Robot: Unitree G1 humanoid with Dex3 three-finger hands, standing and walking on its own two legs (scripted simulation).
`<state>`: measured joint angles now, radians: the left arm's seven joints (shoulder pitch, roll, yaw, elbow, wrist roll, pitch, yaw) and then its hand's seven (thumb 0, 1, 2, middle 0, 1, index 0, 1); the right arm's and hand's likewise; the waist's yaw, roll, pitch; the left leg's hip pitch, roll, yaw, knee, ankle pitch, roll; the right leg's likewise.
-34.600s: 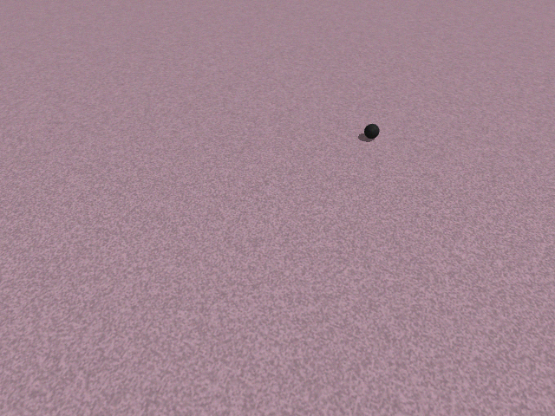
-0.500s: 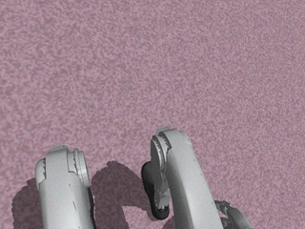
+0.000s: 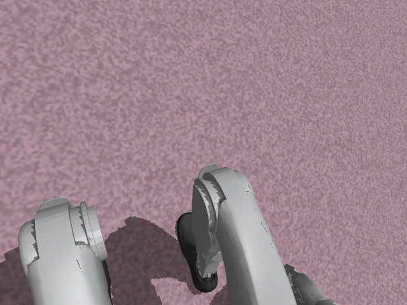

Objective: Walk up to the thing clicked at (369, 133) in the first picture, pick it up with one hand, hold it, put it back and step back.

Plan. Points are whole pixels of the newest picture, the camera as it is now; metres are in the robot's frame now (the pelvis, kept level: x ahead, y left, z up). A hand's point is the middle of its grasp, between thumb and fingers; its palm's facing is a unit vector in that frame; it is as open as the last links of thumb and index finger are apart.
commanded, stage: rest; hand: left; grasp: from above
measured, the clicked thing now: out of the picture +0.44 +0.38 -0.22
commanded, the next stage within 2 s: open in 1.22 s
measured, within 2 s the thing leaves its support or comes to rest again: rests again in 1.24 s
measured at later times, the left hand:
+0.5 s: hand out of the picture +0.43 +0.37 -0.22, palm faces -0.44 -0.15 -0.88, open 10.9 cm
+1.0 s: hand out of the picture +0.44 +0.36 -0.23, palm faces -0.43 -0.14 -0.89, open 10.9 cm
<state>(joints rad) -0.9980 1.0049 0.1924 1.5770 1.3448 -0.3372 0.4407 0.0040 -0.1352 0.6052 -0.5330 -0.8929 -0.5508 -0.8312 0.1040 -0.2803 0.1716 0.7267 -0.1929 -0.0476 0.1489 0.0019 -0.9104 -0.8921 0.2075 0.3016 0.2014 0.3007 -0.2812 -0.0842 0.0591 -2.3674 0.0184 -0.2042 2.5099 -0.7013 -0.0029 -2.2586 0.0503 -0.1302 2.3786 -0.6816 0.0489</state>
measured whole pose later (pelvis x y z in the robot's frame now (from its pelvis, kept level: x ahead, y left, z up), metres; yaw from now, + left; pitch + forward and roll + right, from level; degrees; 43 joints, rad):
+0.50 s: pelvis +0.00 +0.00 -0.01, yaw -2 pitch +28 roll -13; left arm -0.99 1.06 0.20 1.63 1.33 -0.32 0.48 0.00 -0.15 0.61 -0.56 -0.88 -0.57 -0.82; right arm 0.08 -0.31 0.23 0.69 -0.23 -0.09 0.15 0.00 -0.91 -0.89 0.21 0.30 0.20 0.30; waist -0.32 -0.12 0.11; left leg -2.36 0.02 -0.24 2.55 -0.71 -0.01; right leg -2.25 0.06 -0.16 2.39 -0.67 0.06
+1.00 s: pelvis +0.00 +0.00 -0.01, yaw -3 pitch +27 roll -14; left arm -1.02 1.09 0.16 1.68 1.32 -0.30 0.54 0.00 -0.17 0.64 -0.55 -0.88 -0.57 -0.83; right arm 0.06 -0.31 0.29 0.67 -0.25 -0.13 0.17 0.00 -0.91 -0.89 0.21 0.30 0.20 0.30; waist -0.34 -0.15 0.13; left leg -2.36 0.02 -0.26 2.56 -0.71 0.00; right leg -2.24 0.07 -0.17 2.39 -0.67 0.06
